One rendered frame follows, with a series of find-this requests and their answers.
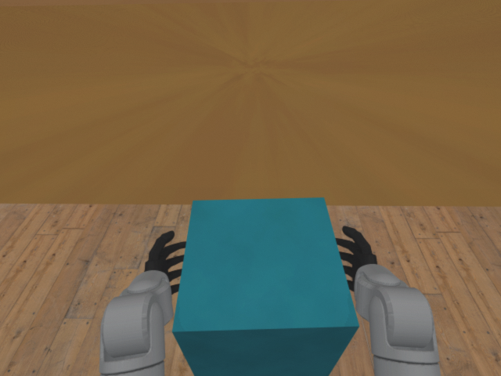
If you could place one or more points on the right robot forearm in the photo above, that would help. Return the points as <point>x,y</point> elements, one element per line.
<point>401,324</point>

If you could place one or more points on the carton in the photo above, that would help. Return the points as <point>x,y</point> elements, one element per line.
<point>263,290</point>

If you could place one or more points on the robot left hand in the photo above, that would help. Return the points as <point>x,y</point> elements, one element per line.
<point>159,253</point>

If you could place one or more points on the robot right hand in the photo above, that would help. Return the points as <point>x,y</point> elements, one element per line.
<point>362,253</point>

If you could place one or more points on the left robot forearm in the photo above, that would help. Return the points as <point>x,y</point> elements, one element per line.
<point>132,328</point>

